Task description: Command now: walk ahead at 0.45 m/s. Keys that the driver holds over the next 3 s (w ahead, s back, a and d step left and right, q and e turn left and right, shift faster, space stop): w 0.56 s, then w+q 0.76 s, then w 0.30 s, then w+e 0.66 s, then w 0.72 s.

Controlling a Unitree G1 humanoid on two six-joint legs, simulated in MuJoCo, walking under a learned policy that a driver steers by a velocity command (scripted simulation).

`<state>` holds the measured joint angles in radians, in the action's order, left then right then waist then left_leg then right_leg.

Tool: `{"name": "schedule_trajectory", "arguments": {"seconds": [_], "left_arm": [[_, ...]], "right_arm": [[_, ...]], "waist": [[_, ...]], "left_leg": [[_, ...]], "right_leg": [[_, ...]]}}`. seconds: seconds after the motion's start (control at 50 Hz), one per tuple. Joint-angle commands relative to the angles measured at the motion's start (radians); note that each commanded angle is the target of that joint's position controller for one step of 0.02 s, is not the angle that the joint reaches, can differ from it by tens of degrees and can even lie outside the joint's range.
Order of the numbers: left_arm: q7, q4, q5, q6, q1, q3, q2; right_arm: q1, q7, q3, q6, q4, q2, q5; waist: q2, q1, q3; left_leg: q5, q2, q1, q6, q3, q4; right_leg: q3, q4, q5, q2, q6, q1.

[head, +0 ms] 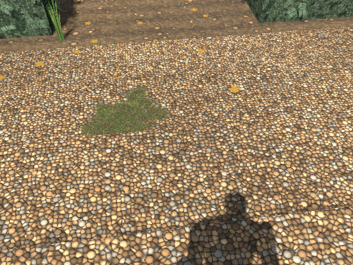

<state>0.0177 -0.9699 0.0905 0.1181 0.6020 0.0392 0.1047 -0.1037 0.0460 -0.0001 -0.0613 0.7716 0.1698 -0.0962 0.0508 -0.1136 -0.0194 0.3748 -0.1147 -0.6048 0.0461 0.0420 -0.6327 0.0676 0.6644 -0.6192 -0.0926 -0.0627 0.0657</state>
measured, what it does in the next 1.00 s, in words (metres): goes down: left foot 0.16 m lower, then right foot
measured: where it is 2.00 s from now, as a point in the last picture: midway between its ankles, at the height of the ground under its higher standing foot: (150, 152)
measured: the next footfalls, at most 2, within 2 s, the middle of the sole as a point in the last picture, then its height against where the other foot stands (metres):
left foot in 0.16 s outside the picture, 0.16 m lower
right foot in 0.56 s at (221, 263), level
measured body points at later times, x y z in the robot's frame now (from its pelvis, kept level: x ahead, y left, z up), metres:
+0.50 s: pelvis +0.33 +0.04 -0.13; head +0.35 +0.03 +0.32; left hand +0.55 +0.25 -0.22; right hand +0.27 -0.19 -0.27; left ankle +0.22 +0.14 -0.86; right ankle +0.53 -0.09 -0.83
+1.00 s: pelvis +0.61 +0.02 -0.12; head +0.62 +0.02 +0.33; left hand +0.47 +0.20 -0.27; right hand +0.78 -0.16 -0.25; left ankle +0.75 +0.22 -0.80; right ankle +0.55 -0.09 -0.86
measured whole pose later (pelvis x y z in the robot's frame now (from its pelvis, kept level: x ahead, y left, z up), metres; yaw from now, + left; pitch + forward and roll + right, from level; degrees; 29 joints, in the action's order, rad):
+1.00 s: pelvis +0.61 +0.02 -0.12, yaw +12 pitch -1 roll -3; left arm -0.02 -1.06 0.11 0.13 0.52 0.01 0.15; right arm -0.19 0.08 -0.01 -0.08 0.88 0.19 -0.08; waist 0.06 -0.10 0.03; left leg 0.27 -0.12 -0.69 0.05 0.09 -0.80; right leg 0.23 0.33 -0.31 -0.03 -0.04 0.01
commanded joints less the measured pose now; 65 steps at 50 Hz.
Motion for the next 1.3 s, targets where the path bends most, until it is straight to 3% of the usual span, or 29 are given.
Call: {"name": "schedule_trajectory", "arguments": {"seconds": [0.02, 0.1, 0.12, 0.14, 0.16, 0.18, 0.2, 0.22, 0.24, 0.3, 0.34, 0.42, 0.56, 0.58, 0.6, 0.62, 0.64, 0.66, 0.72, 0.8, 0.86, 0.9, 0.92, 0.98, 1.02, 1.06, 1.2, 1.26, 1.3], "left_arm": [[0.014, -0.001, -0.029, 0.020, 0.054, -0.013, 0.125], [-0.010, -0.066, -0.042, -0.023, 0.155, -0.026, 0.169], [0.000, -0.064, -0.036, -0.030, 0.133, -0.033, 0.190], [0.022, -0.058, -0.010, -0.041, 0.055, -0.037, 0.213], [0.061, -0.074, 0.031, -0.047, 0.067, -0.024, 0.184], [0.099, -0.106, 0.002, -0.045, 0.231, -0.010, 0.050], [0.118, -0.012, -0.020, -0.036, 0.098, -0.018, 0.124], [0.117, 0.094, -0.039, -0.014, -0.157, -0.036, 0.168], [0.101, 0.135, -0.040, 0.004, -0.253, -0.030, 0.173], [0.038, 0.103, 0.016, -0.005, -0.277, -0.029, 0.120], [0.047, 0.116, 0.007, -0.040, -0.279, -0.019, 0.097], [0.050, 0.164, -0.015, -0.060, -0.384, 0.005, 0.122], [0.034, 0.210, -0.040, -0.025, -0.567, -0.070, 0.286], [0.028, 0.169, -0.056, -0.009, -0.426, -0.098, 0.344], [0.026, 0.125, -0.056, -0.010, -0.197, -0.101, 0.370], [0.017, 0.074, -0.048, -0.015, 0.017, -0.097, 0.336], [0.004, 0.038, -0.029, -0.005, 0.014, -0.104, 0.322], [-0.007, 0.060, -0.040, 0.003, -0.141, -0.106, 0.311], [-0.033, 0.083, -0.048, 0.000, -0.315, -0.058, 0.146], [-0.030, 0.059, -0.021, 0.023, -0.296, -0.076, 0.176], [-0.015, 0.011, 0.029, 0.010, -0.190, -0.078, 0.163], [-0.011, 0.009, 0.037, 0.006, -0.188, -0.067, 0.137], [-0.030, -0.018, 0.022, 0.016, -0.144, -0.048, 0.097], [-0.043, -0.096, 0.020, 0.023, 0.046, -0.035, 0.119], [-0.026, -0.092, 0.018, 0.024, 0.026, -0.021, 0.112], [-0.006, -0.098, 0.023, 0.017, 0.019, -0.011, 0.105], [-0.075, -0.143, -0.020, -0.027, 0.137, -0.023, 0.134], [-0.066, -0.158, -0.015, -0.047, 0.145, -0.031, 0.152], [-0.011, -0.135, 0.034, -0.065, 0.096, -0.038, 0.206]], "right_arm": [[0.103, -0.006, -0.021, 0.012, -0.062, 0.119, -0.009], [0.198, -0.003, 0.007, 0.006, -0.043, 0.086, 0.000], [0.143, -0.009, -0.003, 0.000, -0.008, 0.119, 0.007], [-0.060, -0.013, -0.024, -0.008, 0.062, 0.165, 0.023], [-0.404, -0.020, -0.070, -0.025, 0.167, 0.253, 0.024], [-0.675, -0.002, -0.082, -0.004, 0.225, 0.295, 0.007], [-0.738, 0.013, -0.093, -0.001, 0.242, 0.321, 0.010], [-0.670, 0.005, -0.101, -0.003, 0.249, 0.324, 0.003], [-0.491, -0.006, -0.083, -0.001, 0.191, 0.258, 0.009], [-0.220, -0.009, 0.012, -0.036, 0.105, 0.024, 0.008], [-0.215, -0.018, 0.001, -0.064, 0.119, 0.085, 0.046], [-0.222, 0.025, -0.045, -0.073, 0.129, 0.208, 0.027], [-0.343, 0.012, -0.053, -0.044, 0.177, 0.209, 0.021], [-0.330, 0.015, -0.053, -0.048, 0.165, 0.196, 0.014], [-0.498, 0.024, -0.013, -0.057, 0.177, 0.062, -0.006], [-0.458, 0.049, -0.001, -0.058, 0.172, 0.059, 0.004], [-0.253, 0.043, -0.031, -0.052, 0.140, 0.136, 0.037], [-0.211, 0.012, -0.042, -0.057, 0.140, 0.157, 0.053], [-0.241, -0.025, -0.014, -0.053, 0.138, 0.054, 0.004], [-0.208, 0.008, -0.020, -0.040, 0.117, 0.071, 0.031], [-0.226, 0.045, -0.003, -0.027, 0.110, 0.030, 0.018], [-0.223, 0.060, -0.013, -0.027, 0.104, 0.067, 0.018], [-0.144, 0.045, -0.017, -0.032, 0.071, 0.085, 0.009], [-0.019, 0.027, -0.011, -0.019, 0.033, 0.055, 0.016], [0.033, 0.033, -0.001, -0.018, 0.024, 0.030, 0.025], [0.036, 0.042, -0.003, 0.002, 0.008, 0.039, 0.020], [0.167, 0.041, 0.021, 0.018, -0.007, 0.011, -0.009], [0.099, 0.021, -0.004, 0.001, 0.089, 0.077, -0.011], [-0.267, -0.007, -0.070, -0.025, 0.204, 0.219, 0.035]], "waist": [[-0.053, 0.025, 0.191], [-0.048, -0.048, 0.210], [-0.028, -0.020, 0.185], [0.005, 0.087, 0.142], [0.053, 0.214, 0.045], [0.227, 0.219, -0.298], [0.231, 0.302, -0.383], [0.121, 0.338, -0.181], [-0.061, 0.277, -0.041], [-0.056, 0.079, 0.181], [0.000, 0.052, 0.109], [-0.034, 0.078, 0.083], [-0.012, 0.097, 0.048], [-0.059, 0.046, -0.042], [-0.241, 0.033, -0.307], [-0.266, -0.068, -0.378], [-0.184, -0.099, -0.114], [-0.159, -0.033, 0.024], [-0.081, 0.097, -0.009], [-0.066, 0.097, 0.037], [-0.074, 0.091, 0.050], [-0.073, 0.089, 0.068], [-0.059, 0.063, 0.089], [-0.089, -0.003, 0.121], [-0.088, -0.005, 0.143], [-0.097, 0.012, 0.195], [-0.026, -0.076, 0.263], [0.022, -0.040, 0.198], [0.068, 0.133, 0.023]], "left_leg": [[-0.026, -0.006, 0.081, -0.004, -0.009, 0.081], [-0.123, -0.018, 0.089, -0.009, -0.035, 0.319], [-0.143, -0.006, 0.172, -0.011, -0.059, 0.348], [-0.024, -0.011, 0.409, 0.014, -0.066, 0.389], [0.151, -0.016, 0.831, 0.058, -0.095, 0.302], [0.530, -0.156, 1.369, 0.270, 0.040, -0.047], [0.541, -0.267, 1.498, 0.393, 0.253, -0.065], [0.019, -0.280, 1.369, 0.363, 0.355, 0.097], [-0.362, -0.294, 1.080, 0.298, 0.311, 0.234], [-0.334, -0.234, 0.347, 0.295, 0.232, 0.496], [-0.402, -0.139, 0.234, 0.271, 0.120, 0.519], [-0.210, -0.133, 0.271, 0.248, 0.069, 0.475], [-0.019, -0.081, 0.527, 0.124, -0.023, 0.278], [-0.021, -0.008, 0.418, 0.064, -0.071, 0.103], [-0.431, 0.115, 0.140, -0.012, -0.096, -0.211], [-0.967, 0.199, -0.100, -0.010, -0.057, -0.460], [-0.923, 0.136, -0.246, 0.041, 0.034, -0.581], [-0.833, 0.085, -0.218, 0.055, 0.034, -0.601], [-0.724, -0.028, 0.036, 0.050, 0.068, -0.510], [-0.569, -0.024, 0.012, -0.005, 0.034, -0.362], [-0.353, -0.022, 0.020, 0.000, 0.025, -0.423], [-0.291, -0.025, -0.053, 0.009, 0.043, -0.427], [-0.187, -0.045, -0.223, 0.011, 0.122, -0.289], [-0.053, -0.046, -0.377, -0.003, 0.117, -0.122], [0.138, -0.027, -0.136, 0.017, 0.011, 0.037], [0.093, -0.021, 0.014, 0.032, -0.010, 0.002], [-0.081, -0.060, -0.090, -0.004, -0.048, 0.280], [-0.074, -0.032, 0.094, -0.002, -0.081, 0.350], [0.065, 0.063, 0.721, 0.037, -0.166, 0.282]], "right_leg": [[-0.259, -0.104, 0.280, 0.261, -0.174, 0.236], [-0.299, 0.040, 0.398, 0.233, -0.144, 0.017], [-0.287, 0.109, 0.500, 0.218, -0.135, 0.003], [-0.255, 0.272, 0.579, 0.206, -0.107, 0.092], [-0.173, 0.548, 0.615, 0.133, -0.040, 0.321], [-0.094, 1.002, -0.007, -0.013, 0.048, 0.582], [-0.123, 1.300, -0.214, -0.064, 0.076, 0.767], [-0.113, 1.336, -0.144, -0.028, 0.062, 1.073], [-0.150, 1.109, 0.066, 0.113, 0.013, 1.075], [-0.215, 0.532, 0.463, 0.282, -0.052, 0.690], [-0.131, 0.276, 0.450, 0.259, -0.033, 0.514], [-0.120, -0.008, 0.652, 0.196, -0.011, 0.413], [-0.027, -0.125, 0.683, 0.095, -0.070, 0.263], [-0.058, -0.065, 0.739, 0.110, -0.116, 0.001], [-0.347, -0.092, 0.746, 0.329, -0.315, -0.491], [-0.711, -0.302, 0.349, 0.477, -0.359, -0.657], [-0.674, -0.405, 0.071, 0.415, -0.229, -0.445], [-0.559, -0.437, 0.130, 0.408, -0.194, -0.206], [-0.357, -0.508, 0.458, 0.399, -0.189, 0.071], [-0.129, -0.579, 0.592, 0.347, -0.172, 0.113], [-0.028, -0.532, 0.658, 0.340, -0.173, 0.142], [-0.004, -0.486, 0.628, 0.356, -0.182, 0.104], [-0.041, -0.444, 0.585, 0.374, -0.172, -0.060], [-0.047, -0.382, 0.604, 0.411, -0.184, -0.258], [0.076, -0.372, 0.533, 0.317, -0.144, -0.055], [0.087, -0.371, 0.445, 0.332, -0.135, 0.089], [0.061, -0.206, 0.408, 0.384, -0.088, -0.180], [0.125, -0.045, 0.518, 0.344, -0.033, -0.189], [0.184, 0.275, 0.614, 0.271, 0.037, 0.080]]}}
